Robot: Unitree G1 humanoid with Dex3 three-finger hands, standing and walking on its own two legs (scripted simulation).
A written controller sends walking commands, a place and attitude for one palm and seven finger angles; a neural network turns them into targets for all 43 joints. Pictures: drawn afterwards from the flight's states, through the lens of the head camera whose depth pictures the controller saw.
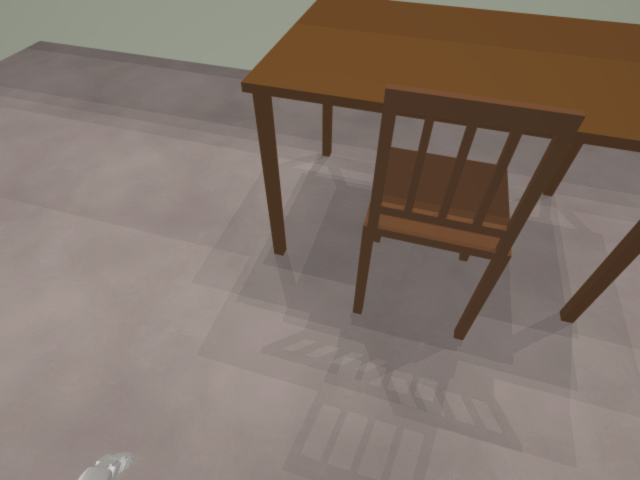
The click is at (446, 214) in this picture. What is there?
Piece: chair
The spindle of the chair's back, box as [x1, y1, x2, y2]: [438, 122, 477, 218]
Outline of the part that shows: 477,124 468,122 438,217 445,218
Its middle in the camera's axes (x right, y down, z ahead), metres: +0.31 -0.15 +0.89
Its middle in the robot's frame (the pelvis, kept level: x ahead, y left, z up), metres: +0.77 -0.27 -0.08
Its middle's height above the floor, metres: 0.68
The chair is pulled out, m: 0.00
